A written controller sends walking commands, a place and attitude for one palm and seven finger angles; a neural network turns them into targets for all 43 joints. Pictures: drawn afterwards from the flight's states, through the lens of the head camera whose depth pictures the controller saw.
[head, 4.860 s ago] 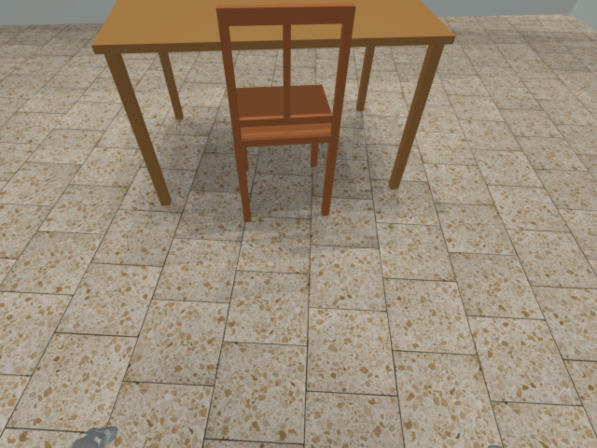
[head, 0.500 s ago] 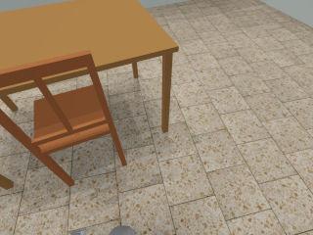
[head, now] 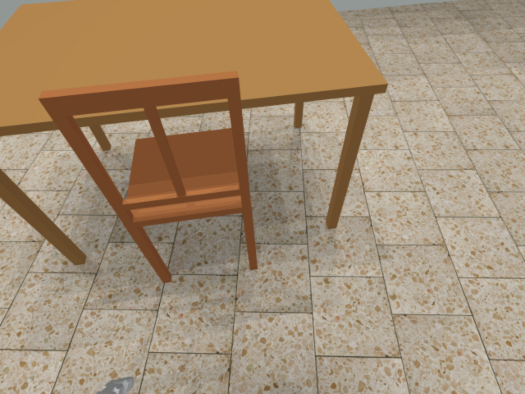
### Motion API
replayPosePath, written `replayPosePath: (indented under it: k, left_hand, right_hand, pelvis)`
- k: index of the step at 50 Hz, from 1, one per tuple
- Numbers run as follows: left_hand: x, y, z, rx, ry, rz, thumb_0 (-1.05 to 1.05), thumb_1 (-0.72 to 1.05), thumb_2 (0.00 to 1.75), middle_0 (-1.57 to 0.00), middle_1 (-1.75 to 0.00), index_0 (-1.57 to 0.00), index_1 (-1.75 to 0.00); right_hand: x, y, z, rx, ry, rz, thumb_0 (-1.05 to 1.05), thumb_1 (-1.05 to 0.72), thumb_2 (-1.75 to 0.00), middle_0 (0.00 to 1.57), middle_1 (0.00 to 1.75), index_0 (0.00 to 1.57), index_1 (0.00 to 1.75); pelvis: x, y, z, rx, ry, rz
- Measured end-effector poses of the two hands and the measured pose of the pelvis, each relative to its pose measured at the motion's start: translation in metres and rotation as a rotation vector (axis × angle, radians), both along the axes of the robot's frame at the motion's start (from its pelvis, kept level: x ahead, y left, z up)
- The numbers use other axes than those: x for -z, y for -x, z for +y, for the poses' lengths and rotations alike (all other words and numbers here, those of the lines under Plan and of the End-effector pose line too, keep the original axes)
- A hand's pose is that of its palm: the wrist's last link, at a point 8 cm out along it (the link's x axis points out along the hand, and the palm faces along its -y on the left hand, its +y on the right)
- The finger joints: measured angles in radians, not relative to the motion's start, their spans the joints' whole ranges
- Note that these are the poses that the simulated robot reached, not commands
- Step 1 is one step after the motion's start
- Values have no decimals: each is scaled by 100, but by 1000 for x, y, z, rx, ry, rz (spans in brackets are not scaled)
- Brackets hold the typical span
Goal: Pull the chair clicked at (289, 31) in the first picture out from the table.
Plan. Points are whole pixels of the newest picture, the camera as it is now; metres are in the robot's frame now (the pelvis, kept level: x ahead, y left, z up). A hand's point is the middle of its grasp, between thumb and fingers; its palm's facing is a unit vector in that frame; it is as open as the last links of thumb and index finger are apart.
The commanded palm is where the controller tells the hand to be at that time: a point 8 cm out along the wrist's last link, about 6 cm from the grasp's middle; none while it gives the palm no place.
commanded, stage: turn to face it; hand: left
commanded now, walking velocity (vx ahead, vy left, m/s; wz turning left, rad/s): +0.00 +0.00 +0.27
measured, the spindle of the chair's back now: (167, 156) +0.64 +0.27 -0.08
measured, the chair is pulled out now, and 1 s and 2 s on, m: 0.00 0.00 0.00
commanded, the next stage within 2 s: take the last steps up to it in 0.08 s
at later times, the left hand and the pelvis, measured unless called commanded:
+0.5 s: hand out of the picture -0.05 +0.20 -0.17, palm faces +0.24 -0.95 -0.18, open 7.4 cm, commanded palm none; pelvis +0.01 +0.02 +0.01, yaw +9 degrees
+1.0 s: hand (168, 338) +0.24 +0.20 -0.17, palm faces +0.15 -0.97 -0.18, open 7.4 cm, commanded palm none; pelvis +0.17 +0.02 -0.01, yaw +8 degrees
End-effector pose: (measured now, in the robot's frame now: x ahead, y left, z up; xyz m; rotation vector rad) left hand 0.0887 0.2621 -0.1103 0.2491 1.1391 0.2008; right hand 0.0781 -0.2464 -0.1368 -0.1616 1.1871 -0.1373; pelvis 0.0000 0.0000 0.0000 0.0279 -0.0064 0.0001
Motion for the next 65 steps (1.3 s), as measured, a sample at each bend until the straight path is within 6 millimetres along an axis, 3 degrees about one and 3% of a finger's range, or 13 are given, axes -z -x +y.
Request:
replayPosePath:
  k: [4, 14, 18, 24, 27, 30, 35, 41, 46, 50, 58, 61, 65]
  left_hand:
    - [-6, 8, -21, -17, 0, -37, 0, 91, 90, -20, -30, -20, -30]
    - [-4, 58, -41, -128, 61, 22, 0, 90, 90, -20, -30, -20, -30]
    - [5, 92, -36, -186, 91, 80, 0, 90, 89, -20, -30, -20, -30]
    - [29, 150, -17, -277, 145, 234, 0, 90, 90, -20, -30, -20, -30]
    - [34, 160, -8, -274, 165, 321, 0, 91, 90, -20, -30, -20, -30]
    - [30, 146, -1, -259, 179, 330, 1, 91, 90, -20, -30, -19, -30]
    - [26, 89, 8, -238, 179, 254, 1, 91, 90, -20, -30, -19, -30]
    - [27, -6, 7, -174, 166, 160, 0, 91, 90, -20, -30, -19, -30]
    - [33, -96, -3, -111, 134, 56, 0, 91, 90, -20, -30, -19, -30]
    - [31, -131, -11, -119, 119, -6, 0, 91, 90, -20, -30, -19, -30]
    - [17, -144, -8, -150, 93, 57, -1, 94, 90, -20, -30, -20, -30]
    - [20, -144, -4, -160, 104, 79, -1, 94, 90, -20, -30, -20, -30]
    - [32, -141, 4, -186, 130, 113, 0, 93, 90, -20, -30, -20, -30]
  right_hand:
    - [10, 3, -10, -11, -21, 31, 0, -90, -89, 21, 30, 20, 30]
    - [-5, 9, -16, -85, -3, 115, 0, -91, -90, 20, 30, 20, 30]
    - [-12, -1, -5, -132, 14, 119, 0, -91, -90, 20, 30, 19, 30]
    - [-18, -26, 29, -185, 49, 44, 0, -91, -90, 20, 30, 20, 30]
    - [-21, -24, 45, -167, 53, 32, 0, -91, -90, 20, 30, 20, 30]
    - [-24, -11, 56, -138, 46, 74, 0, -91, -90, 20, 30, 20, 30]
    - [-21, 14, 68, -95, 25, 201, 0, -91, -89, 21, 30, 20, 30]
    - [-12, 27, 71, -31, -7, 331, 0, -91, -89, 21, 30, 20, 30]
    - [6, 14, 61, 13, -32, 416, 0, -90, -89, 21, 30, 20, 30]
    - [16, -28, 48, 12, -30, 401, 0, -91, -89, 21, 30, 20, 30]
    - [2, -159, 48, -55, -12, 146, 0, -91, -90, 20, 30, 19, 30]
    - [-1, -189, 50, -69, 14, 106, 1, -94, -90, 20, 30, 19, 30]
    - [-3, -212, 60, -86, 29, 78, 1, -94, -90, 20, 30, 19, 30]
  pelvis:
    - [0, 2, -11, -52, 4, -16]
    - [-14, 3, -18, -126, -2, -16]
    - [-15, 0, -10, -147, 11, -9]
    - [-7, -12, 16, -162, 52, -2]
    - [-7, -20, 25, -153, 42, -8]
    - [-13, -33, 33, -155, 43, -9]
    - [-17, -59, 40, -157, 37, -9]
    - [-10, -98, 38, -146, 23, -9]
    - [6, -142, 25, -143, 15, -12]
    - [10, -167, 17, -146, 28, -28]
    - [-8, -202, 19, -145, 44, -11]
    - [-7, -211, 26, -135, 51, -17]
    - [-3, -220, 37, -131, 50, -36]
